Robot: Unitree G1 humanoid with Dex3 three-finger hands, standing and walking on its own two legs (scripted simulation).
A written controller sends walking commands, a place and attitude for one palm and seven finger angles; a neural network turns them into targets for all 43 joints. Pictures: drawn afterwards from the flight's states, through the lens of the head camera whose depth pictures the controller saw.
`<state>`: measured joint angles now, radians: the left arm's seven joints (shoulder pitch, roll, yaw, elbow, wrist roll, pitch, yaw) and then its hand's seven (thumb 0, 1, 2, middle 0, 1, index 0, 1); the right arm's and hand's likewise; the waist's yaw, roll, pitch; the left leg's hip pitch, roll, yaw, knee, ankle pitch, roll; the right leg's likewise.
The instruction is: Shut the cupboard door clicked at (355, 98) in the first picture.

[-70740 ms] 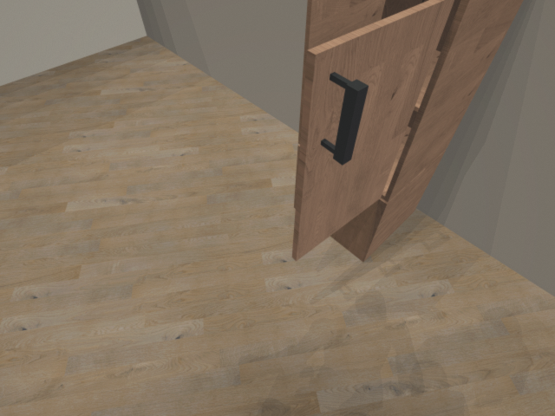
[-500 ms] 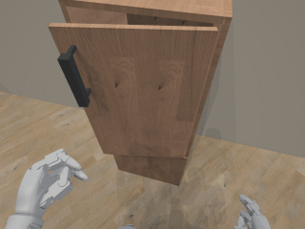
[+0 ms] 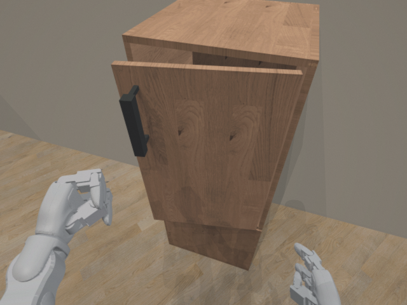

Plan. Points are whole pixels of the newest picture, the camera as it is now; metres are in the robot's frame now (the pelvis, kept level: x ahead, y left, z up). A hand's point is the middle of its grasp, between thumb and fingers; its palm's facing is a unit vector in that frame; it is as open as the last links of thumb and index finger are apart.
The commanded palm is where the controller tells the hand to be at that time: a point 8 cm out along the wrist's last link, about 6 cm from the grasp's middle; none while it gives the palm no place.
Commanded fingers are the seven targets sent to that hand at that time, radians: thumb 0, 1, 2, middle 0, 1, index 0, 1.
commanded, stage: raise the hand and make a fist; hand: left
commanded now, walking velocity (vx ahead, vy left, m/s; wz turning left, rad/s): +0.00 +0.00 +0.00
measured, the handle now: (138, 121) +0.44 +0.20 +0.14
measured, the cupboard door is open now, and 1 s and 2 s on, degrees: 12 12 12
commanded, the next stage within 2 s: bring the fist close to the handle in 0.42 s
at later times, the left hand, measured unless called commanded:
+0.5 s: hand (111, 211) +0.22 +0.18 +0.14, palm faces +0.04 -1.00 -0.05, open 3.1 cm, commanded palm +0.19 +0.22 +0.15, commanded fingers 0.00 0.90 0.90 -1.30 -1.50 -1.30 -1.50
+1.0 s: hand (127, 178) +0.28 +0.17 +0.15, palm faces +0.03 -1.00 -0.05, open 3.1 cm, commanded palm +0.26 +0.22 +0.15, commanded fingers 0.00 0.90 0.90 -1.30 -1.50 -1.30 -1.50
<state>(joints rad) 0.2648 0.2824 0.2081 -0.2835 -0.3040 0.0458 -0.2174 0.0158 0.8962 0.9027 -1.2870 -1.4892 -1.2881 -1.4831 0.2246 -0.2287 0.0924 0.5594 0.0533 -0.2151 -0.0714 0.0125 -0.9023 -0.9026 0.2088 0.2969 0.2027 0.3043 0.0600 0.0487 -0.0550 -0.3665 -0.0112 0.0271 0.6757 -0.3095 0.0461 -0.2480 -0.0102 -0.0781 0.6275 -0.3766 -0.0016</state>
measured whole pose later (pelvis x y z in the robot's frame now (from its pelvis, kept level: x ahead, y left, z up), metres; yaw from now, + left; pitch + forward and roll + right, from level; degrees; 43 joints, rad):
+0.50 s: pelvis -0.01 -0.02 +0.01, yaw +0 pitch -3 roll -1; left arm 0.26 0.27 0.22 -0.25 -0.29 0.08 -0.20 0.02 0.90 0.90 -1.30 -1.50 -1.30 -1.50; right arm 0.23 -0.25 0.07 0.60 0.06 -0.21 -0.08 0.01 -0.90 -0.90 0.21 0.30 0.20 0.30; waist 0.04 0.05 -0.03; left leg -0.28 0.00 0.02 0.58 -0.25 0.02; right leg -0.18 0.01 -0.08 0.56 -0.33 -0.02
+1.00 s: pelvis +0.00 -0.03 +0.01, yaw -1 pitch -1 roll +0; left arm 0.02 0.30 0.25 -0.01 -0.29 0.07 -0.22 0.02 0.90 0.90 -1.30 -1.50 -1.30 -1.50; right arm 0.22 -0.27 0.06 0.62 0.06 -0.20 -0.09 0.01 -0.90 -0.90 0.21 0.30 0.20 0.30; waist 0.03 0.05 -0.03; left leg -0.29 0.01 0.03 0.58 -0.26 0.01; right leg -0.20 0.01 -0.07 0.57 -0.35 -0.04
